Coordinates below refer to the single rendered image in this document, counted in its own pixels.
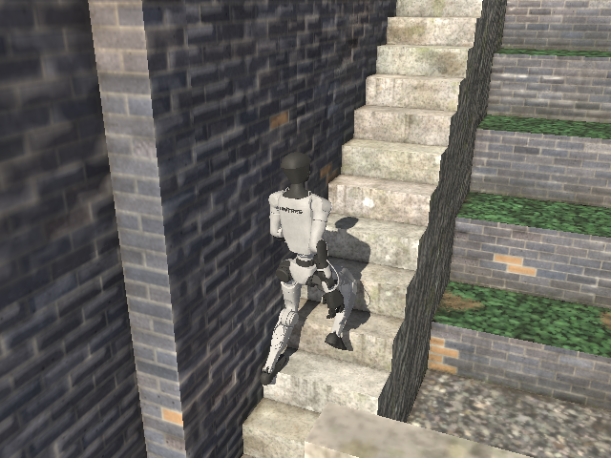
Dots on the robot right thigh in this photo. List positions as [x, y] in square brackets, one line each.
[345, 277]

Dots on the robot left upper arm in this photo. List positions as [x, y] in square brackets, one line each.
[275, 222]

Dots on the robot right upper arm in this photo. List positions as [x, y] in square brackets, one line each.
[321, 208]

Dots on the robot left foot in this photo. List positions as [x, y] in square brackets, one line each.
[266, 378]

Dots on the robot right hand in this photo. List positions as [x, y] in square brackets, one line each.
[334, 300]

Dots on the robot right forearm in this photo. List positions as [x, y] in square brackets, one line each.
[324, 271]

